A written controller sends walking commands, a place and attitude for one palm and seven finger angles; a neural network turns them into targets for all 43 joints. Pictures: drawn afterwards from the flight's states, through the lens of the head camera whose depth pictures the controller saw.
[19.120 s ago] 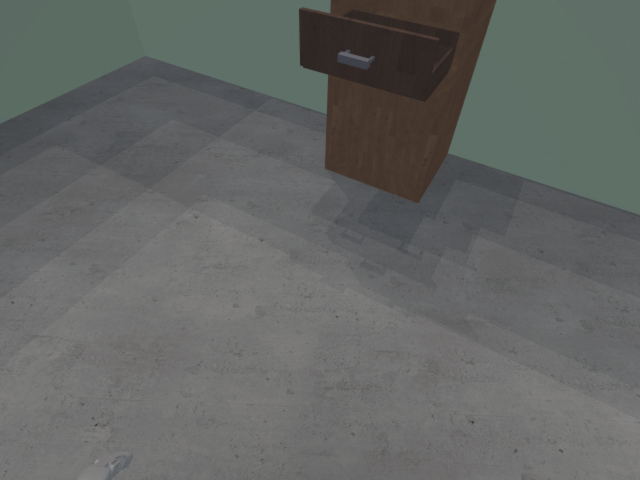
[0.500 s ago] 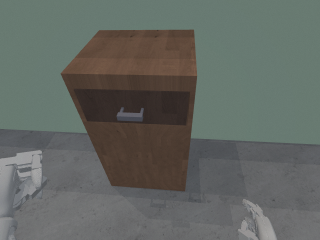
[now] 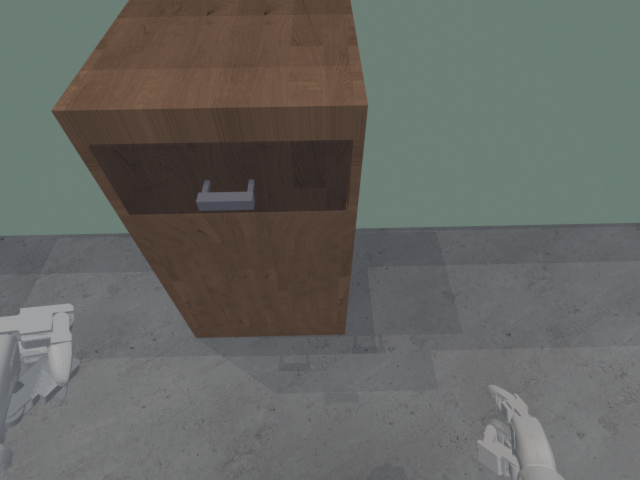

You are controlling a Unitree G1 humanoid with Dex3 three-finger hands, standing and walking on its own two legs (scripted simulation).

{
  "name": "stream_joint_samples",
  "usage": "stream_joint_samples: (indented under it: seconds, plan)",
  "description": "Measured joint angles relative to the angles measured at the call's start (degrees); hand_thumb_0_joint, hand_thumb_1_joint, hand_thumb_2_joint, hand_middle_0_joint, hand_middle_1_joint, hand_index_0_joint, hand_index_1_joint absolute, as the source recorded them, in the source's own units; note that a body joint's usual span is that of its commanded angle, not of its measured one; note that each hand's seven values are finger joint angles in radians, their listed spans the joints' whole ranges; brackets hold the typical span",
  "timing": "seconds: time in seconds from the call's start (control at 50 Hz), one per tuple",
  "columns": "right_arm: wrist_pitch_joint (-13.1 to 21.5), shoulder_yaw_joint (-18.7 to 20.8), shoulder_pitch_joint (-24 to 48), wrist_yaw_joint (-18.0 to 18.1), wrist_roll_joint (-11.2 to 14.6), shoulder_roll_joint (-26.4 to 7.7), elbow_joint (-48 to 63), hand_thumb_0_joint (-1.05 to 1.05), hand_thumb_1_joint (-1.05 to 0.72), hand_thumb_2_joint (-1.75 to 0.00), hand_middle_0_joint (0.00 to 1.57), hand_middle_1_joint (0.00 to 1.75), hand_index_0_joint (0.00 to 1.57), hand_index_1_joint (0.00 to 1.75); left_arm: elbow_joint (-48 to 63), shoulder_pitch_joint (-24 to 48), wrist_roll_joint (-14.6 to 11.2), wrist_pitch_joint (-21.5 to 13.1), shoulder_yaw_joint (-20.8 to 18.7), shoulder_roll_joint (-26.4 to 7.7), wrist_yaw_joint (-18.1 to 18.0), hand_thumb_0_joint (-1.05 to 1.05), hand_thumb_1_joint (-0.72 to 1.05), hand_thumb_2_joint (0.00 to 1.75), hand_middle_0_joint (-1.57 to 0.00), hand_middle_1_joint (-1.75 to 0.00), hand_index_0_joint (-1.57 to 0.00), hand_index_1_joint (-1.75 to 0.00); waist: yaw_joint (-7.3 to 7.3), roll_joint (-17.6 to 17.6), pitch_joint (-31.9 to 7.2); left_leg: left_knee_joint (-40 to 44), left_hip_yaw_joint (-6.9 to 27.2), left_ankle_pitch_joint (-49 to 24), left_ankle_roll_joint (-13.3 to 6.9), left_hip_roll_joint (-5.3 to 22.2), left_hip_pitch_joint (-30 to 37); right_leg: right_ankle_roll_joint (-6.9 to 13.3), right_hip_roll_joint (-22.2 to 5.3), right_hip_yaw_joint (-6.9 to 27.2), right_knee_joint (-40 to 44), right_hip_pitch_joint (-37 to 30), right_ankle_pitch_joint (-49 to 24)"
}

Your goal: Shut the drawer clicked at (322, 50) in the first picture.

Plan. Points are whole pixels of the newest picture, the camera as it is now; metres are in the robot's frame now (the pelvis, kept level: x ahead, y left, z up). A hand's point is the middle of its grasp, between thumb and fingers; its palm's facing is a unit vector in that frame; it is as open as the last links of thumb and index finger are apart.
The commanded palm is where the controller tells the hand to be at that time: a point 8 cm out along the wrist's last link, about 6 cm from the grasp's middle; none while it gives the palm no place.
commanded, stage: step back with the hand held close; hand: left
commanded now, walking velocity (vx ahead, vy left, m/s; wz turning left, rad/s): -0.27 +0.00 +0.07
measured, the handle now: (227, 193) +0.59 +0.21 -0.05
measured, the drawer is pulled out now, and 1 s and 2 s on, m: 0.00 0.00 0.00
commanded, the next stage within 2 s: stop stepping back and stand still in 1.14 s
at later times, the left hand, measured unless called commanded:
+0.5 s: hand out of the picture +0.09 +0.26 +0.15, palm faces +0.40 -0.79 -0.48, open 3.3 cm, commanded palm +0.02 +0.30 +0.17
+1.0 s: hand out of the picture -0.05 +0.28 +0.15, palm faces +0.46 -0.77 -0.44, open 3.2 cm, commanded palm -0.10 +0.31 +0.17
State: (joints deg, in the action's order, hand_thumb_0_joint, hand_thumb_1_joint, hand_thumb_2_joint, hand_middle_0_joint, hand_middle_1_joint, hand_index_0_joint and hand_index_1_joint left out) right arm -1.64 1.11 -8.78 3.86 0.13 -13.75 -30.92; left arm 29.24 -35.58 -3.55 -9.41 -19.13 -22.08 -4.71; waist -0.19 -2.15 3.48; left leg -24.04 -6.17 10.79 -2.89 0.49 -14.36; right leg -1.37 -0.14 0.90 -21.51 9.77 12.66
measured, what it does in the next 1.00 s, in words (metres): walks backwards: right foot, then left foot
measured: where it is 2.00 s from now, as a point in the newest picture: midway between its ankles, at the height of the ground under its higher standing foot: outside the picture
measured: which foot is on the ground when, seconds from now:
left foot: down 0.00-0.82, up 0.84-0.96, down 0.98-1.00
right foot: down 0.00-0.64, up 0.66-0.74, down 0.76-0.98, up 1.00-1.00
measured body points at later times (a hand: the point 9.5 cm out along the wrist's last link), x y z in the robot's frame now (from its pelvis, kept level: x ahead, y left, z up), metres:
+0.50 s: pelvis -0.09 +0.01 -0.02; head -0.06 +0.02 +0.43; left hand +0.06 +0.30 +0.17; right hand +0.11 -0.22 -0.09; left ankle +0.02 +0.09 -0.74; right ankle -0.02 -0.13 -0.74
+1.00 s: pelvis -0.20 +0.01 -0.02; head -0.18 +0.05 +0.43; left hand -0.08 +0.31 +0.18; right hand +0.02 -0.20 -0.08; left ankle -0.15 +0.11 -0.75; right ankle -0.14 -0.14 -0.74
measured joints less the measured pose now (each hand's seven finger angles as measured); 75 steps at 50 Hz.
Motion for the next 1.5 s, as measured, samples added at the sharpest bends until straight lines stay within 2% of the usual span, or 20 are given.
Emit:
stream_joint_samples:
  seconds: [0.16, 0.4, 0.58, 0.66, 0.76, 0.82, 0.86, 0.9, 0.94, 0.98, 1.02, 1.06, 1.1, 1.16, 1.24, 1.32, 1.34, 1.38, 1.44, 1.5]
  plan:
    - [0.75, -0.13, -0.96, 0.26, 0.16, 0.73, 1.18, 0.01, -0.91, -0.90, 0.20, 0.30, 0.20, 0.30, 5.55, -2.00, 0.10, -1.55, -2.78, -3.04, -1.16, 0.02, 0.89, 0.89, -1.40, -1.60, -1.40, -1.60, 0.58, 1.63, 0.89, -2.45, 0.07, -0.81, -1.02, -0.66, -3.27, -0.73, -0.76, -0.17, -3.77, 3.69, -0.05]
    - [4.52, -0.86, -0.55, 0.46, 0.06, 1.39, 1.17, 0.01, -0.90, -0.90, 0.20, 0.30, 0.21, 0.30, 3.32, -0.31, 2.13, -4.18, -3.00, 0.67, -2.02, 0.02, 0.89, 0.89, -1.40, -1.60, -1.40, -1.60, 0.93, -0.15, 1.27, -8.15, 1.51, -1.30, -1.96, -0.29, -8.71, -0.96, -0.30, -1.31, -8.70, 8.18, -1.18]
    - [5.92, -0.54, -2.03, 0.41, -0.83, 1.20, -0.80, 0.01, -0.90, -0.90, 0.21, 0.30, 0.21, 0.30, 5.97, 0.47, 2.42, -6.58, -3.33, 0.49, -2.79, 0.02, 0.89, 0.89, -1.41, -1.60, -1.40, -1.60, 0.37, 1.21, 1.61, -9.83, 3.25, 1.37, -1.46, -0.59, -12.08, -0.28, 1.46, 0.04, -8.27, 10.14, -3.76]
    - [6.48, -0.04, -1.71, 0.57, -0.92, 0.99, -1.24, 0.01, -0.90, -0.90, 0.20, 0.30, 0.21, 0.30, 5.94, 1.15, 2.72, -7.63, -4.32, -0.70, -2.95, 0.01, 0.89, 0.89, -1.41, -1.60, -1.40, -1.60, -0.34, 1.20, 2.23, -9.73, 3.25, -0.38, -2.00, -0.32, -13.14, -0.40, 2.47, 1.00, -10.00, 11.79, -2.28]
    - [7.31, 0.83, -2.91, 0.50, -0.92, 1.58, -1.59, 0.01, -0.90, -0.90, 0.20, 0.30, 0.21, 0.30, 5.51, 3.12, 3.32, -7.77, -6.07, -3.43, -2.50, 0.01, 0.89, 0.89, -1.41, -1.60, -1.40, -1.60, -2.53, 0.29, 1.08, -9.48, 2.28, -4.55, -2.27, 1.37, -16.59, 0.37, 5.13, 1.23, -19.01, 9.25, 5.18]
    - [7.16, 1.24, -1.88, -0.25, -0.70, 1.63, -2.23, 0.01, -0.90, -0.90, 0.20, 0.30, 0.21, 0.30, 6.66, 1.87, 2.20, -8.79, -7.79, -3.26, -2.43, 0.01, 0.89, 0.89, -1.40, -1.60, -1.40, -1.60, -1.58, -0.02, 0.76, -11.37, 1.02, -1.07, -0.66, 2.52, -20.09, 1.53, 5.61, 1.52, -16.17, 8.11, 9.34]
    - [6.56, 1.74, -0.71, -0.93, -0.51, 1.68, -3.76, 0.01, -0.90, -0.90, 0.20, 0.30, 0.21, 0.30, 6.63, 0.43, 1.55, -9.28, -6.70, -1.97, -2.74, 0.01, 0.89, 0.89, -1.40, -1.60, -1.40, -1.60, -0.29, 0.31, 1.46, -17.76, 2.77, 6.07, 1.82, 1.18, -20.89, 1.08, 5.01, 2.32, -14.70, 8.06, 5.88]
    - [5.89, 1.76, -0.42, -1.20, -0.33, 2.12, -5.15, 0.01, -0.91, -0.90, 0.20, 0.30, 0.21, 0.30, 6.45, -0.92, 1.69, -8.68, -5.14, -0.86, -2.74, 0.01, 0.89, 0.89, -1.41, -1.60, -1.40, -1.60, 1.31, 2.00, 0.67, -23.71, 4.14, 10.40, 2.81, -0.83, -19.51, 0.24, 3.64, 4.21, -12.18, 7.68, 3.37]
    - [5.43, 1.04, -0.40, -0.83, -0.35, 2.92, -5.19, 0.01, -0.91, -0.90, 0.20, 0.30, 0.21, 0.30, 6.47, -2.04, 1.83, -7.90, -4.58, -0.33, -2.65, 0.01, 0.89, 0.89, -1.41, -1.60, -1.40, -1.60, 2.33, 4.35, -0.71, -21.21, 3.93, 9.86, 3.13, -1.70, -14.94, -0.48, 2.33, 6.42, -9.80, 7.92, 1.24]
    - [5.77, 0.07, -0.16, -0.16, -0.44, 2.84, -3.86, 0.01, -0.90, -0.90, 0.20, 0.30, 0.21, 0.30, 6.71, -1.82, 1.70, -7.44, -4.15, -0.19, -2.57, 0.01, 0.89, 0.89, -1.41, -1.60, -1.40, -1.60, 2.24, 4.85, -1.73, -11.37, 3.87, 1.82, 2.93, -0.89, -8.26, -1.19, 2.30, 7.26, -9.71, 9.43, -0.07]
    - [7.10, 0.32, 1.82, 0.46, -0.89, 3.20, -3.44, 0.01, -0.90, -0.90, 0.20, 0.30, 0.21, 0.30, 5.87, 2.21, 2.00, -7.25, -3.54, -1.13, -2.48, 0.01, 0.89, 0.89, -1.41, -1.60, -1.40, -1.60, 1.67, 5.57, -0.27, -7.90, 3.64, -0.99, 0.62, -1.75, -7.64, -0.92, 1.89, 7.21, -16.45, 13.20, 4.04]
    - [8.62, 0.10, 4.14, -0.06, -1.35, 4.06, -3.58, 0.01, -0.90, -0.90, 0.20, 0.30, 0.21, 0.30, 4.24, 5.95, 2.02, -7.58, -3.36, -1.65, -2.29, 0.01, 0.89, 0.89, -1.41, -1.60, -1.40, -1.60, 2.28, 6.12, 2.05, -7.35, 2.21, -2.29, -0.72, -1.39, -7.74, -0.37, 2.99, 7.23, -27.16, 17.02, 11.05]
    - [9.89, -0.49, 4.97, -1.15, -1.76, 4.81, -2.98, 0.01, -0.91, -0.90, 0.20, 0.30, 0.21, 0.30, 4.11, 6.91, 1.46, -7.04, -3.63, -1.81, -2.01, 0.02, 0.89, 0.89, -1.41, -1.60, -1.40, -1.60, 1.84, 5.11, 2.71, -6.54, 1.66, -3.90, -1.00, 0.36, -8.21, -0.32, 4.44, 5.37, -34.72, 19.11, 14.23]
    - [10.46, -1.12, 4.31, -2.74, -1.79, 5.80, -1.86, 0.01, -0.90, -0.90, 0.20, 0.30, 0.21, 0.30, 6.62, 5.39, 0.93, -5.90, -4.23, -2.01, -1.79, 0.02, 0.89, 0.89, -1.41, -1.60, -1.40, -1.60, 1.23, 3.70, 2.46, -4.48, 0.77, -6.84, -0.85, 3.31, -8.78, -0.53, 4.97, 2.11, -38.76, 18.38, 14.52]
    - [9.43, -1.04, 1.66, -3.31, -1.84, 5.77, -1.57, 0.00, -0.90, -0.90, 0.21, 0.30, 0.21, 0.30, 9.31, 3.29, 0.54, -5.28, -4.31, -2.33, -1.75, 0.02, 0.89, 0.89, -1.41, -1.60, -1.40, -1.60, 0.13, 1.52, 0.32, -0.40, 0.75, -11.27, -0.38, 6.24, -11.03, 0.41, 4.17, -2.18, -32.69, 11.42, 15.99]
    - [8.33, -0.50, -1.62, -3.10, -1.45, 5.19, -1.96, 0.00, -0.90, -0.90, 0.21, 0.30, 0.21, 0.30, 9.26, 1.35, -0.33, -4.61, -5.21, -4.21, -2.00, 0.01, 0.89, 0.89, -1.40, -1.60, -1.40, -1.60, -0.73, 1.59, -2.72, 2.83, 0.75, -8.21, 2.06, 5.49, -15.57, 3.01, 3.40, -5.47, -14.51, -0.09, 19.31]
    - [8.18, -0.62, -2.26, -3.02, -1.15, 5.17, -1.56, 0.01, -0.90, -0.90, 0.21, 0.30, 0.21, 0.30, 9.95, -0.09, -0.46, -4.41, -6.44, -5.41, -2.19, 0.01, 0.89, 0.89, -1.40, -1.60, -1.40, -1.60, -0.34, 3.68, -3.40, 0.38, -0.47, -3.18, 3.38, 4.11, -18.10, 4.11, 1.82, -4.60, -7.98, -2.71, 18.79]
    - [7.29, -0.19, -2.17, -2.53, -0.92, 3.29, -3.22, 0.00, -0.90, -0.90, 0.21, 0.30, 0.21, 0.30, 10.62, -1.48, -0.27, -4.04, -5.53, -4.30, -1.88, 0.01, 0.89, 0.89, -1.40, -1.60, -1.40, -1.60, 0.33, 2.43, -1.94, -13.85, 2.05, 3.95, 4.27, 3.50, -22.82, 3.77, 1.89, -4.31, -7.36, -1.24, 10.18]
    - [5.35, 0.21, -5.79, -1.60, -0.07, 2.12, -7.20, 0.01, -0.90, -0.90, 0.20, 0.30, 0.21, 0.30, 10.22, -4.65, -0.05, -3.78, -3.89, -3.23, -1.74, 0.01, 0.89, 0.89, -1.41, -1.60, -1.40, -1.60, 0.44, 2.80, -4.41, -30.03, 3.45, 5.30, 4.11, 0.67, -22.02, 2.52, 1.03, -3.82, -7.55, -1.07, 8.27]
    - [5.25, 0.42, -9.67, 0.14, 0.53, 1.77, -8.65, 0.01, -0.90, -0.90, 0.20, 0.30, 0.21, 0.30, 6.64, -5.62, 0.38, -3.74, -4.08, -1.03, -2.91, 0.01, 0.89, 0.89, -1.41, -1.60, -1.41, -1.60, 0.76, 4.32, -8.04, -23.83, 2.75, 7.29, 2.86, 0.51, -12.60, 2.34, -0.05, -2.39, -6.91, -0.37, 7.77]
